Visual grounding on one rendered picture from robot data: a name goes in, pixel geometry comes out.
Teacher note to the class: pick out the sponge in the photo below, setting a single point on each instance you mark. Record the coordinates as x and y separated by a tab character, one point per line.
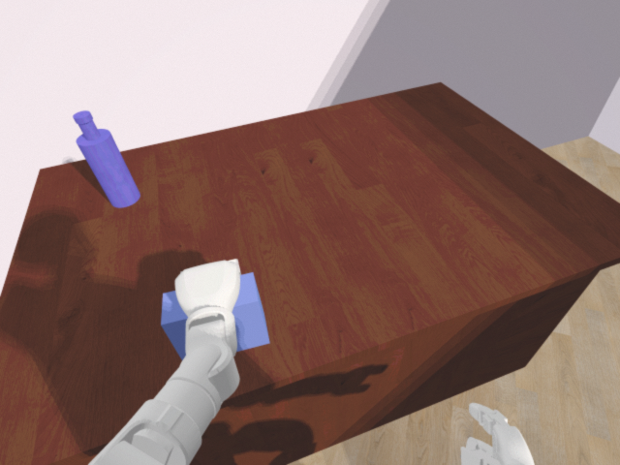
250	324

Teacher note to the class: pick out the robot left upper arm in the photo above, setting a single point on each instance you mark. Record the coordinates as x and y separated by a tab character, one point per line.
126	454

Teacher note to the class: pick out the robot right hand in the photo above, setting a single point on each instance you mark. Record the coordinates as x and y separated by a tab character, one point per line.
508	445

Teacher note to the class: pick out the table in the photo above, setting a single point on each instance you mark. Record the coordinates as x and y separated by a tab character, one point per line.
406	248

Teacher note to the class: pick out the robot left forearm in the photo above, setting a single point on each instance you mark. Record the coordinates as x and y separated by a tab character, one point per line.
169	427

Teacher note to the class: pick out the robot left hand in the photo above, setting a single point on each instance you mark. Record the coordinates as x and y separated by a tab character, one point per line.
211	284

